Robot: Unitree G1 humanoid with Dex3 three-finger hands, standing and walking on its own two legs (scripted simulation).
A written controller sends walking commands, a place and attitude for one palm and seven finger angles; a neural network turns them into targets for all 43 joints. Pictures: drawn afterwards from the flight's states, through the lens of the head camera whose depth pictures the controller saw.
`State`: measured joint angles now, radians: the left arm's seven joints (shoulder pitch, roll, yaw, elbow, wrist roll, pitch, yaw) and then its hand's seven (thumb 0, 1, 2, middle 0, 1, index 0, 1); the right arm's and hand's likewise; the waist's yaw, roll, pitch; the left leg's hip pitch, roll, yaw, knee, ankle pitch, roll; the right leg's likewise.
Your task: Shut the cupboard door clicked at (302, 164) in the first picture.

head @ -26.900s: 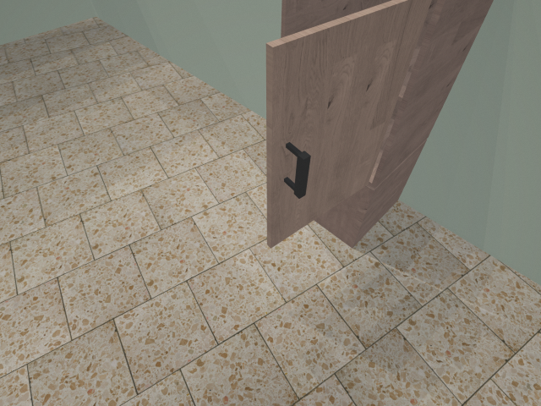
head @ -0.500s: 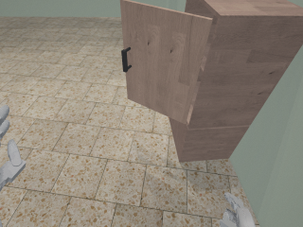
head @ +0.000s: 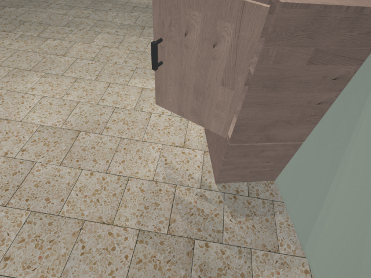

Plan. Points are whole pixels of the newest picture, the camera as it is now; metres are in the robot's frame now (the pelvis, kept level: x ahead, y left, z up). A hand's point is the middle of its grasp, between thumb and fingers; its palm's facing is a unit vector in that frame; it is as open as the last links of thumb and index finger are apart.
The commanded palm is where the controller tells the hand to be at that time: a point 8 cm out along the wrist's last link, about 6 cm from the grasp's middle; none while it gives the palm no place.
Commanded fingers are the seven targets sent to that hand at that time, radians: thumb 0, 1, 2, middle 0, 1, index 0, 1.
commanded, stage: let the arm hang, fingers relaxed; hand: left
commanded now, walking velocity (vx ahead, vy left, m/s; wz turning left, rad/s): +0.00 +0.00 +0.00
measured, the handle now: (157, 54) +0.95 +0.16 -0.03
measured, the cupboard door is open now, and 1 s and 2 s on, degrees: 53 53 53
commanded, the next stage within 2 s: look to check the result in 0.70 s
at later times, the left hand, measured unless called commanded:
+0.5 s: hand out of the picture -0.02 +0.19 -0.17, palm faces +0.02 -0.98 -0.20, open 7.4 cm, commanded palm none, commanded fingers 0.00 0.90 0.90 -0.20 -0.30 -0.20 -0.30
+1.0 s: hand out of the picture +0.03 +0.21 -0.17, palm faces -0.02 -0.96 -0.27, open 7.4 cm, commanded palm none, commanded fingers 0.00 0.90 0.90 -0.20 -0.30 -0.20 -0.30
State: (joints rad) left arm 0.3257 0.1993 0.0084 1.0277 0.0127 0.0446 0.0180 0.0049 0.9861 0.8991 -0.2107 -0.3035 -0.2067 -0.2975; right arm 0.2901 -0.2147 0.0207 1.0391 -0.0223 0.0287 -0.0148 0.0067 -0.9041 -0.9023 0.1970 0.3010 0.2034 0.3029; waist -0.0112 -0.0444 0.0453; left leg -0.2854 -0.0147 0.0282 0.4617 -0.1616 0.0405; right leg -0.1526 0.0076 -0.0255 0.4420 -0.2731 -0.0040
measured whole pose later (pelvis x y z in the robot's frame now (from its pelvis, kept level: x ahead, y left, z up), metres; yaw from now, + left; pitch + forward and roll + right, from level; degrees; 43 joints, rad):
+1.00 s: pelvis +0.01 +0.00 +0.01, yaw -1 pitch -2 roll +0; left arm 0.23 0.24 0.02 1.13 0.02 0.00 0.02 0.01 0.91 0.90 -0.20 -0.30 -0.20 -0.30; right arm 0.22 -0.25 -0.01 1.11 -0.01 0.00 -0.02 0.00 -0.90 -0.90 0.20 0.30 0.20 0.30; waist -0.02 0.00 0.04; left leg -0.22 -0.01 0.04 0.37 -0.13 0.03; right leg -0.10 0.01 -0.01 0.37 -0.25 -0.01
